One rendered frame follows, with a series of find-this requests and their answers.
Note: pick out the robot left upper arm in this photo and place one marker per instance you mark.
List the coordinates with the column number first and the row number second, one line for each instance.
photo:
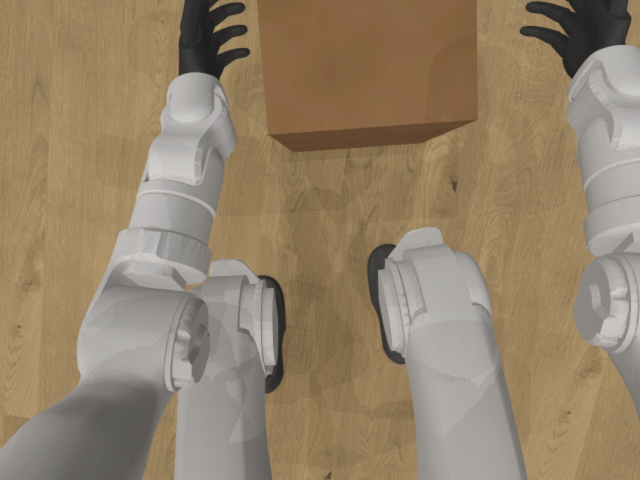
column 139, row 346

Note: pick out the robot left foot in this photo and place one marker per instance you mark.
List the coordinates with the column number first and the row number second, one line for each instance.
column 273, row 380

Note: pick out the left robot hand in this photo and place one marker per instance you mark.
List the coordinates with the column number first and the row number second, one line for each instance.
column 198, row 45

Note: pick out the carton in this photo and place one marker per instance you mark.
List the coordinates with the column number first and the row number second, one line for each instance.
column 342, row 74

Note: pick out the right robot forearm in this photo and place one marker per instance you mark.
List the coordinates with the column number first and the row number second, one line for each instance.
column 604, row 112

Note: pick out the right robot hand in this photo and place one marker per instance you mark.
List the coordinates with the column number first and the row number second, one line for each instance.
column 597, row 24

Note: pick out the robot left thigh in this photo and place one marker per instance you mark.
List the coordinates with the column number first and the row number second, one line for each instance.
column 221, row 421

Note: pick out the robot right upper arm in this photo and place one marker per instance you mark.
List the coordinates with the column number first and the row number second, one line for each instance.
column 607, row 313

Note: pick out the left robot forearm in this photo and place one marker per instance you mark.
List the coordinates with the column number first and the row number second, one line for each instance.
column 166, row 243

